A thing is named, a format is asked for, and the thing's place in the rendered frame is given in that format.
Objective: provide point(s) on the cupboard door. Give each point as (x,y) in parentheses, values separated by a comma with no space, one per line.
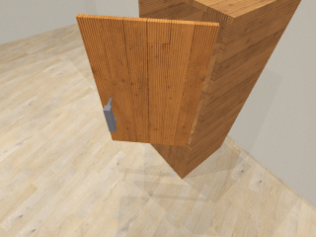
(153,69)

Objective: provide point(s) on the handle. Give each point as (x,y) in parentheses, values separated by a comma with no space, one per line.
(109,116)

